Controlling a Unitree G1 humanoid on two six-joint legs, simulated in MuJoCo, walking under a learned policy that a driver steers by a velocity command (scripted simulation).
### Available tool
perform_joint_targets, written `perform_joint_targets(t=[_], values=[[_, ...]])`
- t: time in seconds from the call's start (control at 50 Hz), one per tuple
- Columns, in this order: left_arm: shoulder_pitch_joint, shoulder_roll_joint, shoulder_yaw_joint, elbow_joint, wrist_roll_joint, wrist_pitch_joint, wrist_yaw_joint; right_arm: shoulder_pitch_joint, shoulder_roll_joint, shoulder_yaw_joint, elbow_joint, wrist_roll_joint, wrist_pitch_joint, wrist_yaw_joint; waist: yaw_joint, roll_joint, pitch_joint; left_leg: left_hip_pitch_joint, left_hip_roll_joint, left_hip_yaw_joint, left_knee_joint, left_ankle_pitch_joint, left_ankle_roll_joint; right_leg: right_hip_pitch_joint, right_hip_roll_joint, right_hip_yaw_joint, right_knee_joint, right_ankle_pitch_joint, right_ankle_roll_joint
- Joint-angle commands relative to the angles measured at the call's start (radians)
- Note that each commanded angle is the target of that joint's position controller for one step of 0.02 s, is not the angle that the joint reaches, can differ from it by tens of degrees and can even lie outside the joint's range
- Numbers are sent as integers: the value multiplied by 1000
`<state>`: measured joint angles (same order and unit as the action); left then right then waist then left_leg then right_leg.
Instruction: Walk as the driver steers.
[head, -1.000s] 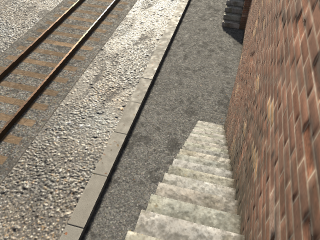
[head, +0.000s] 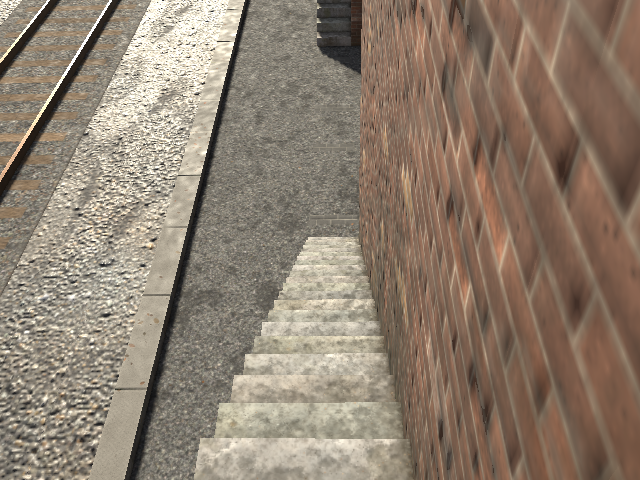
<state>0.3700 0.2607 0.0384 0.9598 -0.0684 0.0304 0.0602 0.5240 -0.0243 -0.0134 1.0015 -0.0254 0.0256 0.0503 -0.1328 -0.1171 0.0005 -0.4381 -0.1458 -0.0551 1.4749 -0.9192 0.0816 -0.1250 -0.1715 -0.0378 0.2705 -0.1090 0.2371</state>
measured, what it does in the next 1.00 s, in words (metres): goes down: left foot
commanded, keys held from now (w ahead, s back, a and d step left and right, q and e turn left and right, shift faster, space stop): w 1.00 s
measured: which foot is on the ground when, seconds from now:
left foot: down 0.00-0.22, up 0.24-0.42, down 0.44-1.00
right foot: down 0.00-0.48, up 0.50-1.00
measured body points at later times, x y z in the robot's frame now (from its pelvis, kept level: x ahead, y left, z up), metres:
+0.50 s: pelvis +0.09 +0.16 -0.05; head +0.07 +0.19 +0.40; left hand +0.00 +0.44 -0.21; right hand +0.25 -0.08 -0.13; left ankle +0.10 +0.27 -0.63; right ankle +0.05 -0.09 -0.76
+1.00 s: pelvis +0.24 +0.27 -0.09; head +0.21 +0.32 +0.35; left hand +0.37 +0.47 -0.25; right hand +0.11 +0.05 -0.22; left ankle +0.14 +0.30 -0.77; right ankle +0.47 +0.14 -0.72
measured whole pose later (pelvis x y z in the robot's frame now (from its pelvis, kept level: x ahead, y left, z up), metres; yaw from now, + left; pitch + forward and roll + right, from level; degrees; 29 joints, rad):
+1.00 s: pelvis +0.24 +0.27 -0.09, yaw +2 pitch -4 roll -3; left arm 0.13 0.17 0.03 0.99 0.03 0.05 -0.02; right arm 0.61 -0.14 0.02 1.08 -0.02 -0.09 -0.04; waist -0.08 -0.06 -0.01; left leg -0.19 -0.09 0.03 0.96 -0.69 0.14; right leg -0.78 0.14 0.10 0.96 0.39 -0.05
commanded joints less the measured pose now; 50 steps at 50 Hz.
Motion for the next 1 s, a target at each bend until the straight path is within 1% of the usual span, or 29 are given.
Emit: perform_joint_targets(t=[0.02,0.08,0.14,0.18,0.26,0.3,0.34,0.36,0.38,0.4,0.42,0.44,0.48,0.5,0.52,0.54,0.56,0.58,0.6,0.62,0.64,0.66,0.7,0.72,0.78,0.82,0.84,0.92,1.0], values=[[28,311,61,-85,-7,-37,22,163,-273,-47,-17,-16,8,43,-100,30,103,-114,-159,141,-22,-35,166,-8,-126,-8,-185,-65,134],[-12,259,55,-110,-36,-3,37,113,-309,-45,-52,-27,28,51,-94,13,85,-87,-142,154,-32,46,192,-53,-153,-60,-199,-164,64],[114,142,36,-111,-10,21,49,-15,-250,-18,-110,12,-1,25,22,15,100,-197,-112,27,-156,-96,211,41,-52,-184,-83,70,-34],[155,77,16,-105,-8,21,47,-33,-250,-21,-139,3,-2,18,66,-44,57,-231,-120,-5,-97,-167,205,101,-72,-146,-23,71,-89],[231,149,28,6,41,-4,12,-48,-227,-18,-153,-11,-10,3,129,-150,-54,-508,1,30,297,-111,129,276,-247,128,76,-239,-366],[290,180,45,52,46,-31,-10,-176,-216,-4,-190,-32,-29,-10,186,-126,2,-715,92,49,391,-81,66,300,-332,243,70,-338,-456],[267,186,42,63,49,-52,-5,-225,-221,-1,-213,-23,-46,-18,190,-162,46,-684,149,56,386,-19,33,154,-291,217,73,-236,-454],[223,213,47,73,65,-73,2,-314,-233,1,-267,-38,-50,-15,201,-175,63,-751,218,-102,427,123,9,124,-322,287,113,-258,-450],[130,157,28,52,85,-92,6,-313,-224,20,-319,-15,-42,-16,162,-138,48,-776,247,-122,220,380,-20,105,-286,249,104,-479,-413],[101,161,22,47,70,-95,3,-334,-229,20,-328,-3,-36,-9,162,-139,38,-670,222,-44,229,434,-51,-16,-282,257,79,-533,-416],[59,224,47,64,73,-113,-26,-290,-255,7,-309,2,-36,-5,114,-120,11,-488,226,-7,299,420,-38,-157,-263,198,75,-453,-407],[-205,165,19,-39,68,-136,-19,-178,-221,33,-300,32,-8,13,-60,0,67,-143,349,-172,-314,910,-44,-470,-222,57,56,-548,-278],[-235,183,33,-74,57,-125,-46,-35,-271,-4,-200,68,13,41,-118,78,129,375,221,-96,-648,857,-42,-688,-57,-134,31,-462,-146],[-296,255,62,-70,46,-104,-58,137,-323,-21,-115,25,-16,9,-203,248,104,393,139,-115,-675,537,-66,-648,6,-152,363,-479,-122],[-325,279,79,-104,64,-78,-75,152,-377,-33,-105,5,-34,-9,-212,423,214,320,198,-282,-900,248,-39,-742,48,-86,722,-571,-166],[-379,251,80,-107,66,-66,-52,116,-294,-6,-150,16,-59,-22,-237,440,316,198,203,-127,-1080,488,-70,-738,103,-42,855,-635,-215],[-246,141,53,-31,36,-55,-45,142,-178,35,-134,-46,-59,-16,-169,432,237,333,123,139,-726,539,-46,-765,105,133,996,-692,-354],[-207,70,41,-42,86,-41,-49,296,-192,46,-107,16,-67,-9,-150,465,224,193,210,-147,-679,895,-103,-823,217,241,1180,-650,-371],[-38,4,28,-49,81,-49,-46,315,-256,47,-91,35,-65,-11,-3,506,155,253,318,-333,-733,1373,-106,-860,293,346,1229,-601,-396],[142,52,51,43,67,-58,-51,343,-333,21,-79,20,-70,-10,70,416,0,413,419,-478,-781,1450,-70,-884,341,398,1266,-528,-385],[92,59,52,24,78,-50,-31,319,-473,-37,-90,1,-82,-29,60,451,-87,440,479,-709,-919,1106,-35,-951,372,407,1284,-414,-342],[-13,89,63,8,110,-39,-14,217,-465,-42,-74,-3,-88,-45,99,401,4,352,498,-778,-966,901,-31,-1019,340,429,1237,-302,-313],[-91,90,68,3,86,-5,1,10,-340,-12,-98,-22,-90,-51,177,283,136,60,419,-558,-928,951,-74,-922,322,366,1119,-72,-261],[-96,76,63,15,89,11,-5,-66,-247,15,-90,2,-108,-57,219,258,145,-34,354,-439,-849,955,-83,-855,306,359,1073,54,-240],[-162,-28,31,-18,96,52,-24,24,-244,29,-2,43,-143,-68,219,117,132,-106,322,-345,-811,993,-68,-758,327,231,969,336,-230],[-216,-24,22,-43,93,41,-36,86,-283,15,33,26,-146,-62,175,156,118,-3,316,-337,-815,935,-75,-807,325,225,894,395,-262],[-288,-38,3,-54,95,27,-46,82,-281,14,42,45,-146,-74,148,150,131,71,314,-305,-825,912,-85,-849,303,200,836,467,-263],[-399,-12,4,-60,83,2,-54,216,-259,15,95,12,-126,-102,42,199,152,257,302,-274,-811,789,-50,-920,292,181,705,555,-283],[-401,-4,2,-57,107,-13,-91,254,-220,11,103,0,-114,-90,17,226,172,311,288,-221,-789,997,-19,-852,288,146,644,514,-305]])
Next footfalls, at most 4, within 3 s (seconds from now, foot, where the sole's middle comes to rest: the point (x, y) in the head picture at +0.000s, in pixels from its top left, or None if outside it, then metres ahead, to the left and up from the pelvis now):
0.44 left None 0.18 0.30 -0.81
1.30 right None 0.46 0.21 -1.00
1.48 left None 0.55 0.34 -1.00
1.84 right None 0.69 0.08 -1.20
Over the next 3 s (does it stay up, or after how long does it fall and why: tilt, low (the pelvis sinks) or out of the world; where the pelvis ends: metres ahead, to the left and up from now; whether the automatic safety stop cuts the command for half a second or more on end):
stays up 0.96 -0.03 -0.68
